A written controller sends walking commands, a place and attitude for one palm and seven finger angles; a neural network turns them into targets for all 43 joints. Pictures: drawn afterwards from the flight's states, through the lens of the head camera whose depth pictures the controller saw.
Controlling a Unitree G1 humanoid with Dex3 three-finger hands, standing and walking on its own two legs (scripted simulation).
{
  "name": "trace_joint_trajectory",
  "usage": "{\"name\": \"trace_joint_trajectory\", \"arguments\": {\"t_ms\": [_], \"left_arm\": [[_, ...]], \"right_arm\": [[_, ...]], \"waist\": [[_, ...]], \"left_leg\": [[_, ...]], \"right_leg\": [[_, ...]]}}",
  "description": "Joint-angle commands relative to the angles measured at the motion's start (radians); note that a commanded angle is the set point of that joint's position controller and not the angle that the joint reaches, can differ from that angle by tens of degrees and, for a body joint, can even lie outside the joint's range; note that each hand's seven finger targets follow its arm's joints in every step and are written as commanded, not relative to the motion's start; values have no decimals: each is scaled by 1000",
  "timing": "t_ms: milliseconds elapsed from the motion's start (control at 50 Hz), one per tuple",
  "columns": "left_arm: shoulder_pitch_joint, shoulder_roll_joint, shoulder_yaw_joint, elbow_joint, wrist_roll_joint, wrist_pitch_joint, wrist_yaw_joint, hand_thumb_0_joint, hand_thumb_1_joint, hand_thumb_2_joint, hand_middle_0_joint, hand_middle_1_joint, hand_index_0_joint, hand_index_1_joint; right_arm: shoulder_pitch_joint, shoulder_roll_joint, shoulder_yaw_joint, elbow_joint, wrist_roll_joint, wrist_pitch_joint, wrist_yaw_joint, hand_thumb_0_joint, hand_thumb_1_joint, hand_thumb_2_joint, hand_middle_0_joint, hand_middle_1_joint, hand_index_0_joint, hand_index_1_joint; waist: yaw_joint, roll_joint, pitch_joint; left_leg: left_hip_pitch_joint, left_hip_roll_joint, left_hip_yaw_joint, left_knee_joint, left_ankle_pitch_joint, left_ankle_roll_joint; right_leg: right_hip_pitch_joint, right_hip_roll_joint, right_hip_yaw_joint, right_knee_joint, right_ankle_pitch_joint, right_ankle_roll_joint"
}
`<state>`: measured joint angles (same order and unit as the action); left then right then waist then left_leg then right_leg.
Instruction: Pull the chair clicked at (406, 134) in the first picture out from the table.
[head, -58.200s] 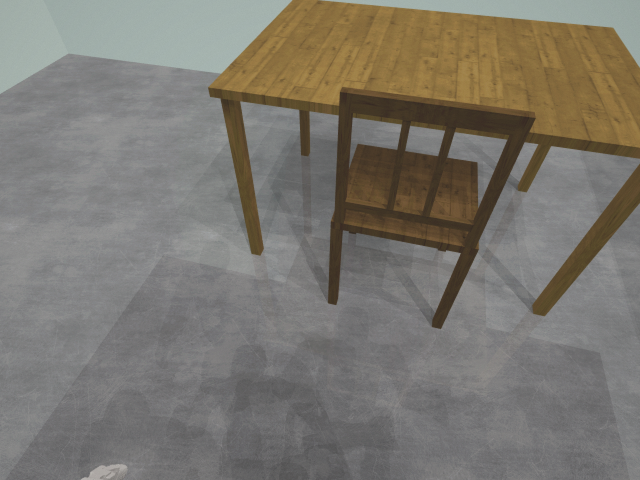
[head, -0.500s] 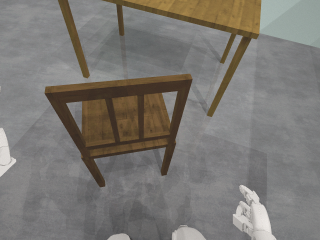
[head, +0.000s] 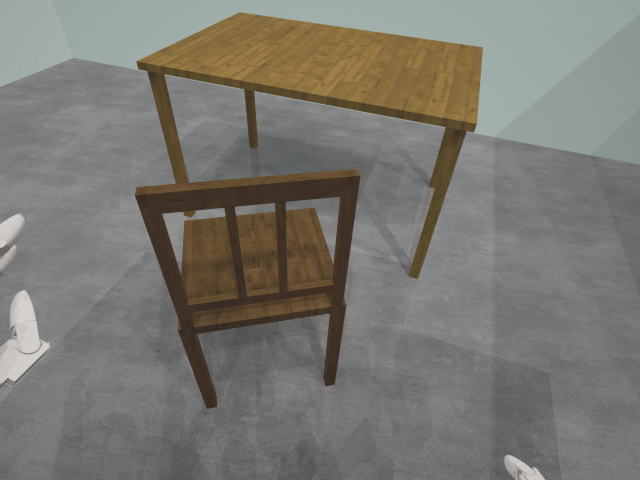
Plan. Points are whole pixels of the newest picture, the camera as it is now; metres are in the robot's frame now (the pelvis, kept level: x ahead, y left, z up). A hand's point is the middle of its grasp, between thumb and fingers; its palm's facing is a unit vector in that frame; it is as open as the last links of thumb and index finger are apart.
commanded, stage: stop stepping back and stand still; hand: left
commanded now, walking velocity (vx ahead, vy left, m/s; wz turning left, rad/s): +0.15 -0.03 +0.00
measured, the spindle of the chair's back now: (236, 254) +0.59 +0.18 -0.11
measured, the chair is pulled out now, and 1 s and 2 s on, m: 0.56 0.56 0.56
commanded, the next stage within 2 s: let the arm hang, fingers relaxed in 0.22 s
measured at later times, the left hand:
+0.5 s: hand out of the picture +0.16 +0.22 -0.09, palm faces +0.11 -0.94 -0.32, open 7.4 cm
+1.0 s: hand out of the picture -0.04 +0.18 -0.17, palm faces +0.01 -0.97 -0.22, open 7.3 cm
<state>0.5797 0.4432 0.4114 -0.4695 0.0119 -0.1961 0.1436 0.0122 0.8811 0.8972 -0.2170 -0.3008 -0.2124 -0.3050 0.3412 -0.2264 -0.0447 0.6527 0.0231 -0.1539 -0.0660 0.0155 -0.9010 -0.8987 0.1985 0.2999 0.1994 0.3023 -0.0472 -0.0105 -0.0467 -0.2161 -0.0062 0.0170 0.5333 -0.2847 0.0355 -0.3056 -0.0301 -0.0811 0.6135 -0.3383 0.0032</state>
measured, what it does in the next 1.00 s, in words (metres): steps on the spot: right foot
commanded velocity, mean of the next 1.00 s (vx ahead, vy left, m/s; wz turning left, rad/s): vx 0.01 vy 0.00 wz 0.00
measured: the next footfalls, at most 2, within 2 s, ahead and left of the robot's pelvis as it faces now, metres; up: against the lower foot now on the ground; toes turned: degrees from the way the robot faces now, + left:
right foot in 0.02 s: +0.07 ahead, -0.12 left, +0.00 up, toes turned -3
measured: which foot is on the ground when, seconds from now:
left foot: down 0.00-1.00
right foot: up 0.00-0.00, down 0.02-1.00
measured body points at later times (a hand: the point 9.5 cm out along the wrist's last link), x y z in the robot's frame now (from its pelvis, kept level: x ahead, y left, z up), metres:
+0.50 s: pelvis -0.01 +0.01 -0.01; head -0.02 +0.00 +0.44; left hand +0.15 +0.27 -0.07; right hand +0.12 -0.22 -0.13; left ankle +0.00 +0.10 -0.74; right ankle +0.03 -0.12 -0.74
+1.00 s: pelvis -0.01 -0.01 +0.00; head +0.01 -0.01 +0.45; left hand -0.04 +0.23 -0.15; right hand -0.05 -0.22 -0.16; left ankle +0.00 +0.10 -0.74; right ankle +0.03 -0.12 -0.74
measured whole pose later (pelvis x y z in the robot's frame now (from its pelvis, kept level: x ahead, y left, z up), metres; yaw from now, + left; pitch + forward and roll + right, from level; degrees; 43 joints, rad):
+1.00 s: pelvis -0.01 -0.01 +0.00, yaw +0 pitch -2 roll +0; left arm 0.35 0.18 -0.02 1.08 0.00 0.02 0.03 0.00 0.91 0.90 -0.20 -0.30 -0.20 -0.30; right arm 0.39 -0.13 0.01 1.06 -0.01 0.00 -0.03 0.01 -0.91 -0.90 0.20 0.30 0.20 0.30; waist 0.00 0.01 0.06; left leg -0.20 -0.01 0.01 0.46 -0.24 0.02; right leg -0.24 -0.02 -0.05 0.44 -0.17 -0.01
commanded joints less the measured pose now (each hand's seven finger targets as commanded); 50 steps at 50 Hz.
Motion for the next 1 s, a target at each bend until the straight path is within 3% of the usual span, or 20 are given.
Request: {"name": "trace_joint_trajectory", "arguments": {"t_ms": [0, 20, 40, 60, 100, 140, 220, 280, 300, 320, 340, 400, 440, 460, 500, 560, 620, 680, 740, 980], "left_arm": [[-72, 165, 141, -94, -23, -81, 14, 0, 900, 900, -200, -300, -200, -300], [-121, 168, 142, -97, -25, -83, 14, 0, 900, 900, -200, -300, -200, -300], [-133, 147, 123, -97, -21, -79, 12, 0, 900, 900, -200, -300, -200, -300], [-132, 130, 99, -104, -24, -69, 12, 0, 900, 900, -200, -300, -200, -300], [-166, 127, 80, -137, -24, -60, 19, 0, 900, 900, -200, -300, -200, -300], [-180, 136, 87, -172, -23, -60, 28, 0, 900, 900, -200, -300, -200, -300], [-164, 137, 93, -190, -12, -53, 35, 0, 900, 900, -200, -300, -200, -300], [-139, 162, 121, -163, -17, -55, 35, 0, 900, 900, -200, -300, -200, -300], [-154, -102, -293, 584, 50, 122, -111, 0, 900, 900, -200, -300, -200, -300], [-116, -182, -299, 625, 26, 190, -133, 0, 900, 900, -200, -300, -200, -300], [-143, -192, -318, 654, 20, 204, -135, 0, 900, 900, -200, -300, -200, -300], [-246, -149, -337, 792, 22, 211, -129, 0, 900, 900, -200, -300, -200, -300], [-270, -131, -348, 911, 20, 210, -124, 0, 900, 900, -200, -300, -200, -300], [-279, -124, -357, 971, 16, 210, -122, 0, 900, 900, -200, -300, -200, -300], [-278, -113, -374, 1090, 11, 211, -120, 0, 900, 900, -200, -300, -200, -300], [-251, -114, -392, 1241, 3, 201, -117, 0, 900, 900, -200, -300, -200, -300], [-228, -153, -382, 1312, 5, 200, -111, 0, 900, 900, -200, -300, -200, -300], [-237, -150, -399, 1371, -1, 198, -115, 0, 900, 900, -200, -300, -200, -300], [-230, -156, -411, 1422, -4, 198, -115, 0, 900, 900, -200, -300, -200, -300], [-192, -188, -424, 1520, -8, 198, -105, 0, 900, 900, -200, -300, -200, -300]], "right_arm": [[-152, -123, -24, -129, 0, -39, -1, 0, -900, -900, 200, 300, 200, 300], [-157, -131, -26, -130, -6, -37, -4, 0, -900, -900, 200, 300, 200, 300], [-140, -127, -31, -123, -3, -32, -5, 0, -900, -900, 200, 300, 200, 300], [-145, -126, -30, -130, -3, -28, -7, 0, -900, -900, 200, 300, 200, 300], [-165, -117, -12, -133, -11, -29, -14, 0, -900, -900, 200, 300, 200, 300], [-191, -114, -8, -136, -12, -37, -18, 0, -900, -900, 200, 300, 200, 300], [-203, -99, -2, -148, -3, -41, -20, 0, -900, -900, 200, 300, 200, 300], [-191, -90, -3, -146, -4, -42, -17, 0, -900, -900, 200, 300, 200, 300], [-161, -170, -37, 62, -33, -18, 73, 0, -900, -900, 200, 300, 200, 300], [-94, -67, -20, 70, -30, 39, 73, 0, -900, -900, 200, 300, 200, 300], [-91, -61, -7, 57, -38, 65, 71, 0, -900, -900, 200, 300, 200, 300], [-104, -88, 3, 40, -52, 106, 69, 0, -900, -900, 200, 300, 200, 300], [-101, -95, 8, 63, -51, 119, 64, 0, -900, -900, 200, 300, 200, 300], [-99, -96, 13, 82, -48, 121, 61, 0, -900, -900, 200, 300, 200, 300], [-105, -96, 24, 123, -45, 120, 56, 0, -900, -900, 200, 300, 200, 300], [-79, -69, 36, 187, -39, 125, 49, 0, -900, -900, 200, 300, 200, 300], [-27, -26, 26, 222, -44, 134, 40, 0, -900, -900, 200, 300, 200, 300], [20, -24, 27, 255, -38, 141, 39, 0, -900, -900, 200, 300, 200, 300], [60, -24, 29, 293, -37, 141, 38, 0, -900, -900, 200, 300, 200, 300], [131, 12, 41, 379, -33, 138, 31, 0, -900, -900, 200, 300, 200, 300]], "waist": [[26, -20, 79], [17, 6, 87], [24, -23, 79], [24, -54, 85], [17, -35, 83], [31, 43, 44], [42, 136, 75], [46, 63, 75], [-2, 0, 127], [22, -11, 14], [28, -3, -2], [40, -144, 45], [47, -156, 13], [48, -130, 4], [56, 16, 17], [56, 145, 26], [52, 195, 36], [47, 84, 72], [43, 31, 87], [48, 2, 149]], "left_leg": [[-233, 93, -109, -63, -202, 37], [-207, 67, -82, -60, -270, 28], [-177, 51, -74, -53, -328, 27], [-136, 45, -68, -44, -314, 31], [-99, 62, -98, -103, -253, 42], [-82, 106, -150, -185, -204, 53], [-196, 141, -182, -272, -303, 53], [-178, 114, -141, -217, -164, 30], [-178, 84, -132, -8, 170, 21], [-97, 82, -102, -18, 217, 5], [-110, 92, -131, -39, 136, 12], [-165, 87, -186, -66, 130, 34], [-105, 73, -169, -62, 216, 30], [-73, 73, -165, -71, 235, 27], [-58, 84, -164, -115, 242, 26], [-39, 80, -127, -142, 136, 13], [-49, 87, -129, -161, 63, 17], [-62, 95, -134, -172, 25, 18], [-51, 92, -125, -172, 11, 18], [-70, 95, -119, -201, 2, 25]], "right_leg": [[153, -80, 143, -291, 24, -48], [69, -104, 190, -302, -117, -69], [8, -102, 228, -324, -279, -72], [-39, -109, 258, -348, -333, -82], [-30, -92, 225, -308, -246, -74], [41, -54, 175, -236, -101, -45], [137, -29, 134, -202, -13, -21], [156, -59, 167, -266, 66, -27], [-16, -96, 107, -77, 334, -43], [-9, -94, 112, -109, 278, -53], [-13, -92, 100, -119, 153, -50], [39, -76, 114, -118, 133, -58], [82, -83, 134, -135, 216, -69], [89, -82, 139, -143, 228, -69], [105, -65, 132, -152, 210, -55], [121, -67, 146, -202, 169, -56], [133, -61, 128, -236, 159, -60], [122, -64, 123, -262, 134, -63], [103, -74, 128, -277, 97, -63], [73, -67, 124, -271, 75, -64]]}}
